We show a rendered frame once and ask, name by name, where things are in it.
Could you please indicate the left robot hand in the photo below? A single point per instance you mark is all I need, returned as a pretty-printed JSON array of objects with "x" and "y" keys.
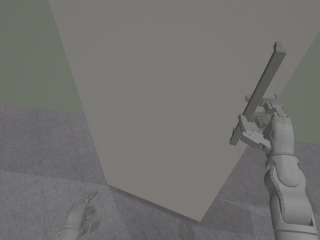
[{"x": 79, "y": 211}]

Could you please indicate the right robot forearm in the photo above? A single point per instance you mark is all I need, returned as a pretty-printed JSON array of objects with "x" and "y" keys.
[{"x": 291, "y": 212}]

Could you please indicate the handle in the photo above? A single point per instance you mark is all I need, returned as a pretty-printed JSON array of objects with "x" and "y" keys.
[{"x": 265, "y": 80}]

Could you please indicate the right robot hand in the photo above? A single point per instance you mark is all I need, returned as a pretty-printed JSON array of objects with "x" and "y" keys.
[{"x": 277, "y": 128}]

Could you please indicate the left robot forearm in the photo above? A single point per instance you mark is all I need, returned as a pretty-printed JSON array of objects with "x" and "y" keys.
[{"x": 69, "y": 233}]

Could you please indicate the fridge door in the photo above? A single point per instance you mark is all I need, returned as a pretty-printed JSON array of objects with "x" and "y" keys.
[{"x": 162, "y": 83}]

